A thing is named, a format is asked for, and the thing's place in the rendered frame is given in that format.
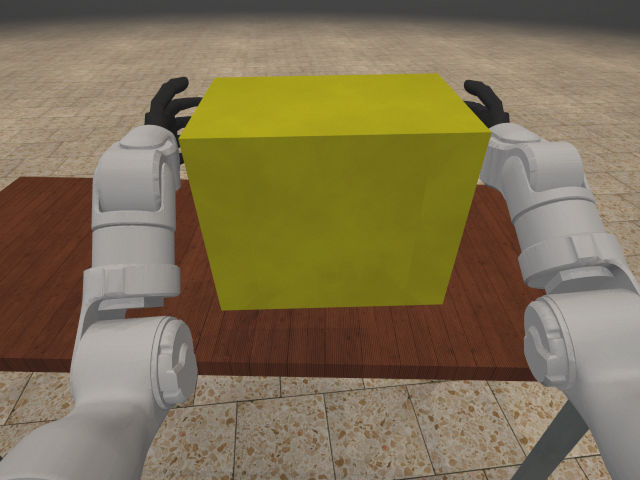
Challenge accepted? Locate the right robot forearm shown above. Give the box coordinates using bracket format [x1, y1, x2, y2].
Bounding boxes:
[480, 123, 640, 296]

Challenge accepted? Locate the table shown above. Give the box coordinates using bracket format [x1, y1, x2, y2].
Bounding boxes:
[0, 177, 589, 480]

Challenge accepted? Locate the right robot upper arm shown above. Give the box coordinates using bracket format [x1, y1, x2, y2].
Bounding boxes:
[524, 288, 640, 480]

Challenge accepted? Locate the carton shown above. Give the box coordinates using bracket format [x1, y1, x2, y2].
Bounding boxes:
[178, 73, 492, 311]

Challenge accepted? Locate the left robot upper arm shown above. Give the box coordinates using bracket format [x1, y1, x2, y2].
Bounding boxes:
[0, 316, 198, 480]

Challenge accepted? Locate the right robot hand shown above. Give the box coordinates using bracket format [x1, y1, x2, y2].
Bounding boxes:
[464, 80, 510, 129]

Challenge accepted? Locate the left robot hand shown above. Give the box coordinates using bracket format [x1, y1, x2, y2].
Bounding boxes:
[144, 77, 203, 165]

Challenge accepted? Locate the left robot forearm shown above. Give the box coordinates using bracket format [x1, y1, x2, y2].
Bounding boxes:
[70, 125, 181, 401]

